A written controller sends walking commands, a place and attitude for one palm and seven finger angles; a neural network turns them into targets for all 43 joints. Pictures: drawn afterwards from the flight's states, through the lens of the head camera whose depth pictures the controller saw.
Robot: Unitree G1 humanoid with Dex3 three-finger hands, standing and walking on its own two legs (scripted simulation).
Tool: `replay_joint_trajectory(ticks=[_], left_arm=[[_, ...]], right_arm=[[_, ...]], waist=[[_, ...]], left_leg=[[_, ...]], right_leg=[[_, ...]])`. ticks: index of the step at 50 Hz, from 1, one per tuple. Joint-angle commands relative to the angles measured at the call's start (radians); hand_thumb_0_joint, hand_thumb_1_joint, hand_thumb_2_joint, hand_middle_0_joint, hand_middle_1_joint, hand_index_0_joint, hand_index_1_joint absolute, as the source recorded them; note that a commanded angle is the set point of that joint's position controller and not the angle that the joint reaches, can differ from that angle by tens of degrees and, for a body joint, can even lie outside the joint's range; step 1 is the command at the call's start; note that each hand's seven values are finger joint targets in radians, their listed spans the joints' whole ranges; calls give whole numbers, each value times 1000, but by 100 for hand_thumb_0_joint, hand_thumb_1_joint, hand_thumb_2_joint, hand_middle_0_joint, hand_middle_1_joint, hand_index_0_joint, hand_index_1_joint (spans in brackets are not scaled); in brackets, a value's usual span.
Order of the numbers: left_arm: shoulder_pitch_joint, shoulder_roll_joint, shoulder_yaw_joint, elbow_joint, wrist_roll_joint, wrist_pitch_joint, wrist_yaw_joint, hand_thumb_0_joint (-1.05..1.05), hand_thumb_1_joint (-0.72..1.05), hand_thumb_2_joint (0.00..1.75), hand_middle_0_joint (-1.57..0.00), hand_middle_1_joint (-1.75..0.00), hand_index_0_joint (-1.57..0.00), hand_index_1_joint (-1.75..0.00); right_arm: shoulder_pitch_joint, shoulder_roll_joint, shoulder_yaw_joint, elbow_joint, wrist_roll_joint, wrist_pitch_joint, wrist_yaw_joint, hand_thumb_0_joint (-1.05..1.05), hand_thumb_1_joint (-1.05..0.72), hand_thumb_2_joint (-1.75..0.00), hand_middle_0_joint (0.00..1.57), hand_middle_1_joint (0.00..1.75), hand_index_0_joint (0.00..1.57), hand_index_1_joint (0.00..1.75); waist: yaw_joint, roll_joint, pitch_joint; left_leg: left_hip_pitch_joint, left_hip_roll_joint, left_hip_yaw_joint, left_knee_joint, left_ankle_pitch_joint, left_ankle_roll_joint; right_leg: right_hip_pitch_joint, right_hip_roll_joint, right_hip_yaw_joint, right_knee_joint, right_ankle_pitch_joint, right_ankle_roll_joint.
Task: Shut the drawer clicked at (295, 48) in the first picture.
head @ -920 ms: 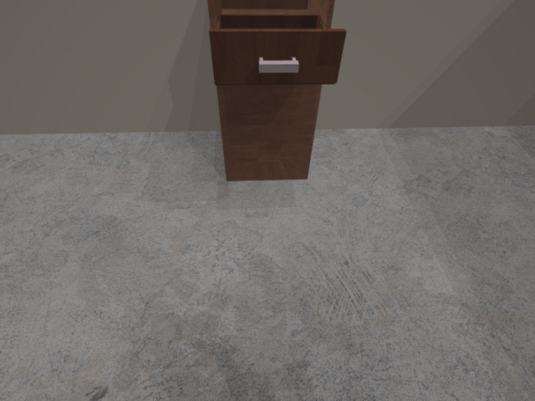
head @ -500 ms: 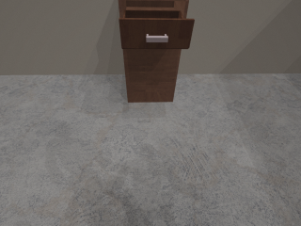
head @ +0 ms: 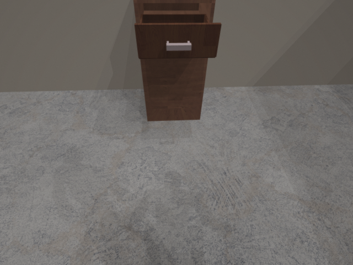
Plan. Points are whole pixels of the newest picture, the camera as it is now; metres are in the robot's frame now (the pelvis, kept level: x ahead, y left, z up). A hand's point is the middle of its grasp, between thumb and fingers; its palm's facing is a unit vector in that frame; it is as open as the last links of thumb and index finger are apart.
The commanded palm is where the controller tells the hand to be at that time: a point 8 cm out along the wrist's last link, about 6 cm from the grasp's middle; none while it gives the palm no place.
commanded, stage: look at it before walking up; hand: left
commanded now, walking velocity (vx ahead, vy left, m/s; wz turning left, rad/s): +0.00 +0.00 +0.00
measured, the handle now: (178, 44) +1.03 +0.05 +0.03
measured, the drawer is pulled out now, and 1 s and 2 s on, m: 0.29 0.29 0.29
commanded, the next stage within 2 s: walk to a spot facing it in 0.52 s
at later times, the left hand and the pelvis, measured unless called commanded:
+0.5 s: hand out of the picture +0.07 +0.24 -0.16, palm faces -0.02 -0.94 -0.33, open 7.4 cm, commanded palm none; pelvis +0.00 +0.00 +0.00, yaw +0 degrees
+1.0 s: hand out of the picture +0.10 +0.16 -0.18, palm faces -0.14 -0.96 -0.24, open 7.4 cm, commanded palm none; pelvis +0.06 -0.04 -0.02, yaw -11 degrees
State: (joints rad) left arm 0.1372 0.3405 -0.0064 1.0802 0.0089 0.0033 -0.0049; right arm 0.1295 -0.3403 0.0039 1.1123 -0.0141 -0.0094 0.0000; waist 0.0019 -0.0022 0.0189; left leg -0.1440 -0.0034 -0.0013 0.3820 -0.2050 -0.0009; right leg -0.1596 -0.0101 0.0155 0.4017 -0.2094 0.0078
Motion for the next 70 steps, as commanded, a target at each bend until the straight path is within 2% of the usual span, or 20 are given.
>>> replay_joint_trajectory(ticks=[1, 31, 33, 35, 38, 40, 41, 43, 45, 46, 47, 48, 49, 50, 51, 54, 55, 60, 66, 70], left_arm=[[-46, 206, 42, -63, 3, -27, 15, 0, 90, 90, -20, -30, -20, -30], [-35, 208, 41, -51, 3, -31, 16, 0, 90, 90, -20, -30, -20, -30], [27, 96, 22, -28, 3, -11, 18, 0, 90, 90, -20, -30, -20, -30], [56, 87, 25, -34, 8, 6, 10, 0, 90, 90, -20, -30, -20, -30], [70, 86, 43, -75, 14, 15, -8, 0, 90, 90, -20, -30, -20, -30], [73, 51, 50, -106, 13, 10, -18, 0, 90, 90, -20, -30, -20, -30], [40, 36, 55, -133, 13, 6, -21, 0, 90, 90, -20, -30, -20, -30], [8, 17, 63, -169, 15, -2, -30, 0, 90, 90, -20, -30, -20, -30], [32, -14, 67, -174, 12, -10, -37, 0, 90, 90, -20, -30, -20, -30], [75, -27, 70, -164, 11, -12, -40, 0, 90, 90, -20, -30, -20, -30], [166, -39, 75, -136, 12, -14, -43, 0, 90, 90, -20, -30, -20, -30], [289, -24, 82, -93, 16, -20, -40, 0, 90, 90, -20, -30, -20, -30], [421, 83, 104, -58, 22, -34, -24, 0, 90, 90, -20, -30, -20, -30], [494, 161, 121, -49, 12, -46, -5, 0, 90, 90, -20, -30, -20, -30], [487, 140, 118, -55, 1, -48, 10, 0, 90, 90, -20, -30, -20, -30], [325, 35, 93, -95, 7, -61, 13, 0, 90, 90, -20, -30, -20, -30], [307, 14, 86, -98, 9, -66, 13, 0, 90, 90, -20, -30, -20, -30], [349, -19, 79, -68, 10, -87, 14, 0, 90, 90, -20, -30, -20, -30], [416, -54, 72, -35, 13, -95, 28, 0, 90, 90, -20, -30, -20, -30], [426, -50, 71, -24, 20, -88, 40, 0, 90, 90, -20, -30, -20, -30]], right_arm=[[-53, -203, -42, -68, 5, -30, -13, 0, -90, -90, 20, 30, 20, 30], [-54, -203, -39, -54, 7, -30, -15, 0, -90, -90, 20, 30, 20, 30], [5, -94, -16, -32, -1, -16, -12, 0, -90, -90, 20, 30, 20, 30], [46, -87, -21, -34, -6, -5, -11, 0, -90, -90, 20, 30, 20, 30], [73, -125, -47, -63, -10, 1, -12, 0, -90, -90, 20, 30, 20, 30], [119, -166, -71, -78, -7, -5, -15, 0, -90, -90, 20, 30, 20, 30], [144, -167, -80, -82, -5, -16, -17, 0, -90, -90, 20, 30, 20, 30], [168, -147, -86, -89, -8, -33, -19, 0, -90, -90, 20, 30, 20, 30], [145, -124, -88, -98, -11, -38, -19, 0, -90, -90, 20, 30, 20, 30], [124, -112, -85, -105, -12, -40, -19, 0, -90, -90, 20, 30, 20, 30], [89, -108, -86, -110, -12, -39, -19, 0, -90, -90, 20, 30, 20, 30], [80, -90, -84, -116, -10, -38, -15, 0, -90, -90, 20, 30, 20, 30], [71, -32, -69, -143, 2, -36, -5, 0, -90, -90, 20, 30, 20, 30], [11, 23, -55, -205, 1, -44, 3, 0, -90, -90, 20, 30, 20, 30], [-17, -10, -63, -215, -4, -48, 1, 0, -90, -90, 20, 30, 20, 30], [-3, 17, -71, -177, -7, -48, 6, 0, -90, -90, 20, 30, 20, 30], [23, 37, -72, -161, -11, -41, 8, 0, -90, -90, 20, 30, 20, 30], [55, 74, -76, -163, -12, -22, 16, 0, -90, -90, 20, 30, 20, 30], [-81, 94, -72, -229, -10, -30, 23, 0, -90, -90, 20, 30, 20, 30], [-160, 115, -63, -268, -4, -41, 29, 0, -90, -90, 20, 30, 20, 30]], waist=[[1, -4, -39], [0, 7, -51], [-1, 1, -55], [-2, 3, -15], [-8, 54, 94], [-26, 156, 122], [-40, 171, 117], [-45, 151, 115], [-21, 138, 95], [1, 126, 79], [49, 117, 46], [99, 37, -3], [155, -254, -34], [163, -427, -5], [147, -267, -8], [60, -37, 64], [37, -17, 67], [6, -49, 47], [48, -100, 80], [68, -122, 96]], left_leg=[[-4, 118, -101, -73, 88, 32], [29, 127, -90, -82, 134, 26], [38, 123, -57, -58, 27, 9], [21, 126, -45, -43, -163, 14], [-25, 172, -96, -91, -398, 46], [13, 289, -212, -172, -486, 112], [48, 360, -256, -208, -416, 159], [125, 392, -215, -188, -217, 189], [92, 382, -107, -132, -77, 163], [41, 359, -42, -87, -26, 136], [-32, 322, 34, 8, -46, 101], [-130, 255, 104, 194, -85, 62], [-360, 149, 200, 503, -221, 4], [-582, 46, 160, 784, -401, -24], [-607, 87, 36, 842, -330, -8], [-547, 150, 9, 845, -129, -16], [-522, 154, 15, 823, -86, -26], [-561, 139, 32, 755, 43, -55], [-638, 133, 51, 620, 77, -58], [-566, 107, 76, 442, 33, -36]], right_leg=[[-7, -104, 96, -75, 62, -36], [11, -104, 98, -86, 127, -35], [-9, -91, 104, -74, 12, -26], [-79, -68, 120, -58, -172, -35], [-218, -11, 111, 29, -304, -45], [-327, 47, 10, 242, -254, -30], [-380, 26, -24, 368, -257, -22], [-465, -37, -11, 437, -290, -15], [-384, -65, -35, 383, -273, -16], [-284, -61, -58, 314, -242, -18], [-136, -41, -89, 233, -150, -21], [51, 7, -124, 136, -56, -30], [224, -143, 146, -31, -208, -90], [236, -367, 610, -210, -189, -188], [244, -368, 612, -210, -151, -228], [51, -296, 448, -197, -116, -228], [14, -273, 379, -203, -57, -211], [50, -190, 234, -204, 123, -179], [141, -182, 226, -180, 299, -187], [182, -186, 224, -152, 430, -186]])
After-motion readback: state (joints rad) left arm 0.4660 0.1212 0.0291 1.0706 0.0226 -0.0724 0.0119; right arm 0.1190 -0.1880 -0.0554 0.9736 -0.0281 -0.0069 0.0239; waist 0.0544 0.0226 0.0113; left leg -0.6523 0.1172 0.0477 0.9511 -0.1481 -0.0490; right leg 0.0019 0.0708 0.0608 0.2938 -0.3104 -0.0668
